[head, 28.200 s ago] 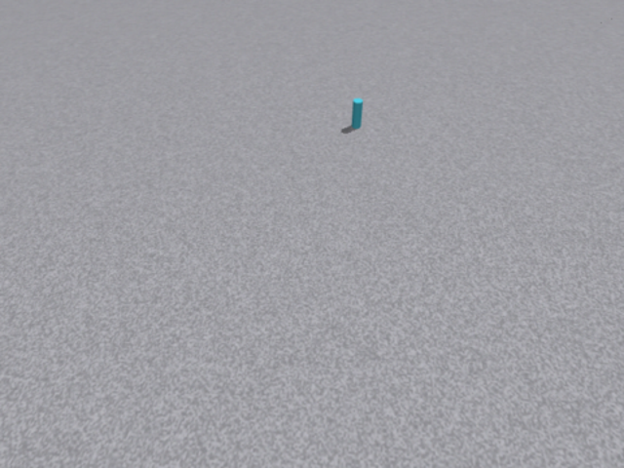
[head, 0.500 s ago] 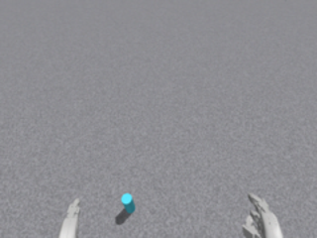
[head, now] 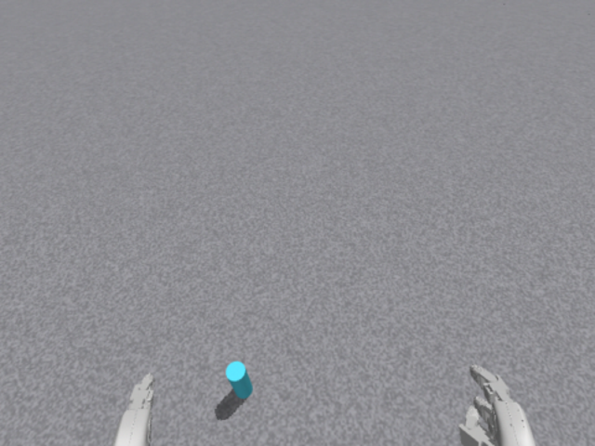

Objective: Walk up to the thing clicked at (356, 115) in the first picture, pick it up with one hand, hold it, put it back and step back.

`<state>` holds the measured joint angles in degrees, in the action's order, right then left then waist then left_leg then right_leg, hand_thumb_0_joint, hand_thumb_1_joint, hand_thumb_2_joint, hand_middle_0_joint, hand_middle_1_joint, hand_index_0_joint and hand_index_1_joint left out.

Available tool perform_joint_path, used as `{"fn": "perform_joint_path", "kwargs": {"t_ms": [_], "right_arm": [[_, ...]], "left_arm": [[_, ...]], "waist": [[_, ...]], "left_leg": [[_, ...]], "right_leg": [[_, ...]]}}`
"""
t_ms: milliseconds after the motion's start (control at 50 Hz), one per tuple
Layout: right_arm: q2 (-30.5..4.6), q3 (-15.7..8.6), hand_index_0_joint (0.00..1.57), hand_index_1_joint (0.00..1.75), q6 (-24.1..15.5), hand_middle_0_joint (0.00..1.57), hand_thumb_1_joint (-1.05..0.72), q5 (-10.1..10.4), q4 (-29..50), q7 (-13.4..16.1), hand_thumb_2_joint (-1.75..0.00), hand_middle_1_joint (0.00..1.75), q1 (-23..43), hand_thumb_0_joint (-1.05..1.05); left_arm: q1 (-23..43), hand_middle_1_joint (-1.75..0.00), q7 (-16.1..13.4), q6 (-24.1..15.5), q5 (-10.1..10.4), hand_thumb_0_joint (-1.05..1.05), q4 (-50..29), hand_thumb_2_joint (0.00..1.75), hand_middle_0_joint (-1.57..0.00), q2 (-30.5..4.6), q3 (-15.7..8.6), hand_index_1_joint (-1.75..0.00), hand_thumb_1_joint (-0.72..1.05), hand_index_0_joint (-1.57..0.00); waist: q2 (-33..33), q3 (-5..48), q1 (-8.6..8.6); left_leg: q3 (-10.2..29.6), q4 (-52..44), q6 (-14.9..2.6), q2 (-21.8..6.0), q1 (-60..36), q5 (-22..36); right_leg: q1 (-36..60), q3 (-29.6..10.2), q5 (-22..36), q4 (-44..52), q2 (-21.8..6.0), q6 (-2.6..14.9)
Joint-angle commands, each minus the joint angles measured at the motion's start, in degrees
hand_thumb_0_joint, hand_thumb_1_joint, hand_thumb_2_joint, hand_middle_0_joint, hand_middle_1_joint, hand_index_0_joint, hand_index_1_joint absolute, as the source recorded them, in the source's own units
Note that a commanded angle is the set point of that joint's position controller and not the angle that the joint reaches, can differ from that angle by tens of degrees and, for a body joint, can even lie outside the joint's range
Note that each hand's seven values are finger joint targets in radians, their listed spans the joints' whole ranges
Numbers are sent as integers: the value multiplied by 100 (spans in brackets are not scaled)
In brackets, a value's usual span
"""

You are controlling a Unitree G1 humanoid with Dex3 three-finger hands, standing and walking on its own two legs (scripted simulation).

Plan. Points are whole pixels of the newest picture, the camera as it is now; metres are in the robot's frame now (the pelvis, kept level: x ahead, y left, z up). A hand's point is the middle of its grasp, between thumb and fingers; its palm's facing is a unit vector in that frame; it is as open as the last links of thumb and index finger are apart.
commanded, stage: home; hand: left
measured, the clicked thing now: (240, 380) +0.43 +0.22 -0.64
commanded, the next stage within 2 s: stand in 0.74 s
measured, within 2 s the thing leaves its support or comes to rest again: neither
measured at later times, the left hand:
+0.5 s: hand (174, 439) +0.17 +0.19 -0.06, palm faces +0.11 -0.96 -0.28, open 17.5 cm
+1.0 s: hand (168, 437) +0.17 +0.20 -0.06, palm faces +0.11 -0.95 -0.28, open 16.4 cm
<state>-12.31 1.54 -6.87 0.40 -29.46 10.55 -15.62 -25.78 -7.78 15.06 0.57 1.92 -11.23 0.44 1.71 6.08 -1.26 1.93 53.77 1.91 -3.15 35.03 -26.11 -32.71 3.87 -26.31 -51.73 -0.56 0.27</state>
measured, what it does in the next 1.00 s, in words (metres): stands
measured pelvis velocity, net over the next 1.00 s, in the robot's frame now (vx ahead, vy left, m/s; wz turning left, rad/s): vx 0.01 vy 0.02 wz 0.00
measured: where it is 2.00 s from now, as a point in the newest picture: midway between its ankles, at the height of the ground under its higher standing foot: outside the picture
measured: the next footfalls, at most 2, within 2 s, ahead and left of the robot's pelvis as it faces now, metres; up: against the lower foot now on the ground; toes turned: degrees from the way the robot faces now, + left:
none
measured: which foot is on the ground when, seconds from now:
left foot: down 0.00-1.00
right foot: down 0.00-1.00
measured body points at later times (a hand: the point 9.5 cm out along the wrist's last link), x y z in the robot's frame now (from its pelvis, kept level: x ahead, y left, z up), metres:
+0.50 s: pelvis +0.00 +0.01 +0.00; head +0.03 +0.01 +0.45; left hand +0.16 +0.24 -0.04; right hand +0.17 -0.23 -0.07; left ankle +0.01 +0.14 -0.69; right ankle +0.00 -0.12 -0.69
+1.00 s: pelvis +0.01 +0.02 +0.00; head +0.03 +0.02 +0.45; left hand +0.17 +0.25 -0.04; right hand +0.17 -0.22 -0.07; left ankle +0.01 +0.14 -0.69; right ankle +0.00 -0.12 -0.69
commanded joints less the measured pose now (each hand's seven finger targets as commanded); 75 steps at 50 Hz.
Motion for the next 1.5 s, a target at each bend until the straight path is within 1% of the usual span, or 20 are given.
{"fn": "perform_joint_path", "kwargs": {"t_ms": [0, 120, 200, 280, 340, 440, 500, 600, 780, 800, 820, 880, 1020, 1140, 1160, 1180, 1240, 1360, 1440, 1480], "right_arm": [[-612, -287, 20, 30, -339, 20, -90, 10, 873, 40, -90, 30, 398, 0], [-613, -269, 20, 30, -362, 20, -90, 16, 899, 40, -90, 30, 428, 0], [-618, -294, 20, 30, -394, 20, -90, 3, 844, 54, -90, 30, 383, 0], [-620, -293, 20, 30, -401, 20, -90, 7, 829, 53, -90, 30, 407, 0], [-615, -296, 20, 30, -398, 20, -90, -5, 825, 69, -90, 30, 360, 0], [-633, -303, 20, 30, -403, 20, -90, 4, 826, 48, -90, 30, 391, 0], [-615, -305, 20, 30, -402, 20, -90, 0, 818, 54, -90, 30, 382, 0], [-610, -319, 20, 30, -387, 20, -90, -14, 771, 39, -90, 30, 268, 0], [-661, -316, 20, 30, -386, 20, -90, -1, 797, 20, -90, 30, 350, 0], [-615, -312, 20, 30, -385, 20, -90, -7, 815, 19, -90, 30, 320, 0], [-636, -306, 20, 30, -378, 20, -90, -10, 801, 16, -90, 30, 344, 0], [-618, -303, 20, 30, -381, 20, -90, -8, 826, 4, -90, 30, 345, 0], [-608, -296, 20, 30, -371, 20, -90, -12, 809, 17, -90, 30, 304, 0], [-620, -303, 20, 30, -381, 20, -90, -9, 828, 37, -90, 30, 328, 0], [-1411, -525, 20, 30, 36, 20, -90, -651, -373, -305, -90, 30, 670, 0], [-1378, -570, 20, 30, 189, 20, -90, -687, -604, -481, -90, 30, 520, 0], [-1294, -553, 20, 30, 317, 20, -90, -509, -719, -722, -90, 30, 621, 0], [-1297, -615, 20, 30, 385, 20, -90, -346, -1211, -961, -90, 30, 783, 0], [-1347, -617, 20, 30, 395, 20, -90, -334, -1586, -968, -90, 30, 608, 0], [-1374, -605, 20, 30, 432, 20, -90, -308, -1765, -963, -90, 30, 629, 0]], "left_arm": [[39, -5, -60, -287, -61, 0, -983, 4, -5, -582, -307, -5, -58, -5], [139, -5, -53, -327, -47, 0, -1060, 3, -5, -627, -326, -5, -60, -5], [163, -5, -66, -347, -59, 0, -1172, 4, -5, -647, -355, -5, -58, -5], [133, -5, -69, -343, -61, 0, -1014, 4, -5, -503, -219, -5, -58, -5], [88, -5, -69, -328, -73, 0, -1070, 4, -5, -624, -331, -5, -58, -5], [131, -5, -63, -333, -70, 0, -1050, 5, -5, -557, -271, -5, -56, -5], [82, -5, -71, -347, -68, 0, -1076, 4, -5, -631, -376, -5, -58, -5], [46, -5, -66, -331, -75, 0, -1166, 4, -5, -548, -285, -5, -57, -5], [148, -5, -72, -310, -68, 0, -1051, 4, -5, -500, -205, -5, -57, -5], [67, -5, -83, -320, -66, 0, -1189, 4, -5, -595, -337, -5, -57, -5], [128, -5, -63, -317, -67, 0, -1074, 5, -5, -536, -244, -5, -56, -5], [83, -29, -70, -338, -66, 0, -1192, 29, -20, -559, -287, -29, -32, -20], [169, -30, -74, -303, -71, 0, -1131, 85, -20, -566, -301, -30, 24, -20], [127, -30, -78, -303, -77, 0, -1150, 90, -20, -591, -306, -30, 72, -20], [997, -30, 213, -956, -588, 0, 861, 90, -20, -1394, -540, -30, 80, -20], [888, -30, 363, -1214, -643, 0, 1363, 90, -20, -1424, -584, -30, 88, -20], [949, -30, 540, -1535, -458, 0, 1955, 90, -20, -1441, -488, -30, 90, -20], [1377, -30, 620, -1712, -341, 0, 3135, 90, -20, -1568, -448, -30, 90, -20], [1468, -30, 591, -1801, -298, 0, 3727, 90, -20, -1659, -444, -30, 90, -20], [1494, -30, 571, -1793, -264, 0, 3982, 90, -20, -1660, -422, -30, 90, -20]], "waist": [[-147, 469, -11], [-86, 322, -4], [-6, 632, 2], [-84, 429, -31], [-110, 631, -4], [-2, 407, -7], [7, 488, 52], [158, 736, 15], [81, 370, -9], [184, 565, 76], [24, 404, -17], [116, 500, 60], [-5, 505, -23], [96, 536, 22], [-458, -345, 224], [-521, 135, 191], [-131, 38, 215], [-160, -90, 226], [-151, -80, 157], [-130, -224, 171]], "left_leg": [[-265, -756, -246, 283, -409, 974], [-270, -801, -250, 295, -360, 727], [-225, -786, -234, 275, -512, 1017], [-212, -808, -221, 261, -476, 1024], [-226, -724, -235, 265, -539, 1301], [-195, -875, -207, 243, -492, 982], [-194, -822, -205, 251, -466, 1175], [-163, -789, -161, 219, -719, 1725], [-89, -943, -154, 188, -578, 1356], [-127, -887, -154, 211, -613, 1455], [-120, -893, -169, 210, -564, 1328], [-136, -870, -162, 215, -587, 1442], [-181, -807, -196, 232, -563, 1318], [-166, -889, -190, 232, -549, 1139], [117, -1030, -390, 33, -669, 1707], [7, -947, -517, 1, -981, 2020], [170, -1335, -635, 6, -1270, 1824], [208, -1838, -524, 46, -1411, 1007], [189, -1977, -489, 2, -1972, 1918], [243, -2187, -480, -42, -2019, 2005]], "right_leg": [[284, -102, 1087, 1012, 86, -60], [167, -104, 815, 1081, 81, -58], [311, -82, 1087, 938, 105, -32], [244, -36, 1084, 944, 125, -32], [358, -54, 1389, 919, 118, -46], [199, -12, 1011, 934, 147, -11], [315, -2, 1195, 904, 134, -9], [427, 26, 1651, 727, 166, 22], [240, 87, 1238, 763, 198, 28], [359, 60, 1361, 798, 169, 27], [283, 62, 1262, 832, 175, 12], [347, 46, 1359, 808, 155, 22], [329, 0, 1342, 888, 135, -13], [269, 15, 1117, 881, 139, 12], [872, -598, 1427, 1151, -378, 381], [1090, -711, 1908, 1055, -469, 504], [1075, -717, 1638, 1172, -464, 453], [1396, -766, 1140, 1760, -534, 322], [1588, -778, 2044, 1896, -604, 282], [1706, -727, 2097, 2047, -593, 232]]}}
